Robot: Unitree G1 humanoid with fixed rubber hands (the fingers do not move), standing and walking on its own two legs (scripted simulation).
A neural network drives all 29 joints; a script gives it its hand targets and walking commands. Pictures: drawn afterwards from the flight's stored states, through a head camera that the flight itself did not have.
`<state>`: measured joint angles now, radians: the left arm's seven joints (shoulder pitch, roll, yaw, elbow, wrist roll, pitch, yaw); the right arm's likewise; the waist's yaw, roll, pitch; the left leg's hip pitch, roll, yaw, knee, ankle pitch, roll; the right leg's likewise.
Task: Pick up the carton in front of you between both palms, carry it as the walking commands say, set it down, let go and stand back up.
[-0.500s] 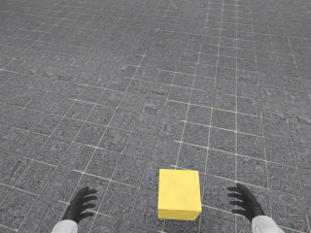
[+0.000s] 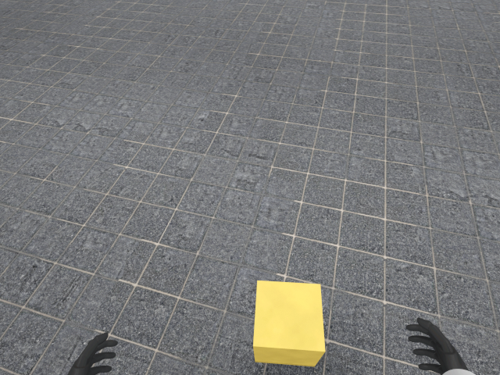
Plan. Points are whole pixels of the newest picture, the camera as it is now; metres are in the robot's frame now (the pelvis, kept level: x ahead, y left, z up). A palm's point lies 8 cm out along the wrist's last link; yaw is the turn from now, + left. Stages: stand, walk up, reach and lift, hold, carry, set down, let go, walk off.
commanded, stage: stand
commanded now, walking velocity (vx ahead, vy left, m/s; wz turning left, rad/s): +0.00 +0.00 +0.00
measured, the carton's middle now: (286, 324) +0.36 -0.08 -0.64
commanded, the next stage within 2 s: none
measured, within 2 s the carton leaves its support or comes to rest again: neither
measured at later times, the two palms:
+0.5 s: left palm out of the picture +0.11 +0.29 -0.09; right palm out of the picture +0.11 -0.30 -0.09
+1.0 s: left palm out of the picture +0.08 +0.30 -0.09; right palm out of the picture +0.08 -0.31 -0.09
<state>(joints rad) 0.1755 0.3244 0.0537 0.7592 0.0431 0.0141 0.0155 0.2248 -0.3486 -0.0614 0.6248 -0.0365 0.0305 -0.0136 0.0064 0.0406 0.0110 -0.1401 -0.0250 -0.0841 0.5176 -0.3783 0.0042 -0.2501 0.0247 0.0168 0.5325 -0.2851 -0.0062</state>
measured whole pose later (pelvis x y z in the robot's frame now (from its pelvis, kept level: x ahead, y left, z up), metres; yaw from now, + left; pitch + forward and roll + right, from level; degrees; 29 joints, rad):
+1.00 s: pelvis -0.02 -0.01 +0.01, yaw +0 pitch -2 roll +0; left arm 0.11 0.36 0.03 1.01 0.02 -0.01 0.01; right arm 0.20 -0.38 -0.01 0.89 -0.02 -0.01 -0.02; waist 0.01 0.02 0.03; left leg -0.06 -0.01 -0.08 0.38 -0.28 -0.01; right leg -0.17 0.03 0.01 0.41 -0.20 -0.02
